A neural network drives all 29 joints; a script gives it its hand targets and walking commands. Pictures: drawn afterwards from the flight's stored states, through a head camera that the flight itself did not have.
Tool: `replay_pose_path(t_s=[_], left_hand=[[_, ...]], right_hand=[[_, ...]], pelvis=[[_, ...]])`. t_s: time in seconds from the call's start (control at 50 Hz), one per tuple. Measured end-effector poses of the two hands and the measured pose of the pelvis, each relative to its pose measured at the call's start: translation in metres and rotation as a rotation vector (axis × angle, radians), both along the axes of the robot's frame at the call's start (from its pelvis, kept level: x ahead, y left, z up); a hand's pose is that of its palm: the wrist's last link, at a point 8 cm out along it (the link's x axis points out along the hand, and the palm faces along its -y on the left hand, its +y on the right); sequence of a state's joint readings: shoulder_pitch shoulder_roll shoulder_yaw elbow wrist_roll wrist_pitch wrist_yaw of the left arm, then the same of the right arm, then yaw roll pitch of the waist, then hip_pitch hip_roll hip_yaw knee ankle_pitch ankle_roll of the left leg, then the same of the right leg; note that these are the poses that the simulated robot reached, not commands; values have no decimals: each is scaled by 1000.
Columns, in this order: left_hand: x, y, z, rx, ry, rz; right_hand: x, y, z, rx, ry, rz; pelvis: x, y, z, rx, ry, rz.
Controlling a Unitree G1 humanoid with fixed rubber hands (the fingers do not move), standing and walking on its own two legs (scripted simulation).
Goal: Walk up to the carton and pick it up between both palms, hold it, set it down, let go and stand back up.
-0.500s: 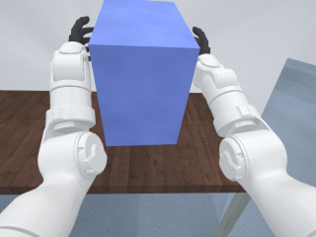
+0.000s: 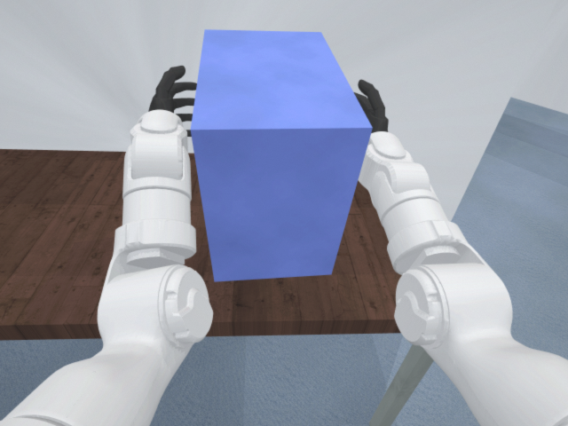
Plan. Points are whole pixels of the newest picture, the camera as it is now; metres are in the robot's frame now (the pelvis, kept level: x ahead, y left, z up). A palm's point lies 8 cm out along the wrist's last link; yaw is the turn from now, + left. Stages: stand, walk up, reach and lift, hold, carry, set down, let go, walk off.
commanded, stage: set down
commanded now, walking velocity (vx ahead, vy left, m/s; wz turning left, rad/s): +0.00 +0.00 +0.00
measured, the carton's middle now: (269, 153) +0.45 +0.01 +0.21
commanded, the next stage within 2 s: none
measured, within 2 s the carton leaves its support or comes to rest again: neither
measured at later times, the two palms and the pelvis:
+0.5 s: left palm (178, 140) +0.43 +0.15 +0.24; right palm (364, 152) +0.42 -0.13 +0.23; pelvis +0.03 -0.01 +0.00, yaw +1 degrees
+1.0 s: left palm (167, 153) +0.43 +0.16 +0.22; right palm (348, 167) +0.43 -0.11 +0.20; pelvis +0.01 +0.00 +0.00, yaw +1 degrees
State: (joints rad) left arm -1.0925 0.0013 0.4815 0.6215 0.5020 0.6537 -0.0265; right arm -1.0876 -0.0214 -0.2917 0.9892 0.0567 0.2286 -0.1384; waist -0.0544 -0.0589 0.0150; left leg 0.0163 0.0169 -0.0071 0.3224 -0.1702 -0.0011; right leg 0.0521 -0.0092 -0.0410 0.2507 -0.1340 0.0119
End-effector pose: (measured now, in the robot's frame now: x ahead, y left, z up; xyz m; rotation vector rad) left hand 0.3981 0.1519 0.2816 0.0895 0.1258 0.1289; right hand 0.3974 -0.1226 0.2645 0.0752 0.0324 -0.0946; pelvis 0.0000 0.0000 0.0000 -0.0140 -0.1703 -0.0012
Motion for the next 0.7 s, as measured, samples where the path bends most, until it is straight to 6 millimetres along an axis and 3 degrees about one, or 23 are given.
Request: replay_pose_path(t_s=[0.1,0.18,0.26,0.4,0.52,0.62,0.7], left_hand=[[9,11,-35,-22,51,21],[19,15,-46,-26,38,29],[30,11,-40,-15,-13,17],[37,-4,-25,2,-45,-12],[33,-6,-46,-10,19,-27],[29,-2,-69,-41,60,-21],[28,3,-75,-49,59,-4]], right_hand=[[13,11,-31,-30,44,21],[23,16,-49,-44,36,19],[30,13,-49,-41,-11,1],[31,-2,-31,-34,-44,-24],[25,-6,-40,-38,18,-27],[22,-2,-60,-49,60,-24],[22,4,-69,-48,61,-15]], pelvis=[[-2,-4,1,2,27,11],[1,-9,1,0,71,24],[10,-11,1,-5,102,29],[26,-9,0,-7,69,22],[27,-6,0,-5,24,13],[18,-6,0,-4,32,10],[10,-6,0,-4,65,9]])
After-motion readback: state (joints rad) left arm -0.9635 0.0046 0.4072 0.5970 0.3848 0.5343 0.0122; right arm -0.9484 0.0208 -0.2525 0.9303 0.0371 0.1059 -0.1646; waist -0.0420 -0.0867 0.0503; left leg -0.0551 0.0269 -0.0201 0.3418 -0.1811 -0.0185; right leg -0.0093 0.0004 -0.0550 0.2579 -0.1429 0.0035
